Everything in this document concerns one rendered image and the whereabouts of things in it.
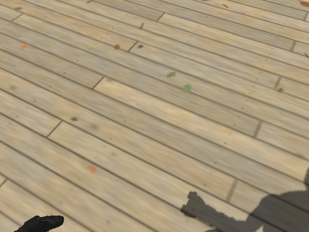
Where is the left robot hand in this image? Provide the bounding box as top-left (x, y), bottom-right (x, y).
top-left (14, 216), bottom-right (64, 232)

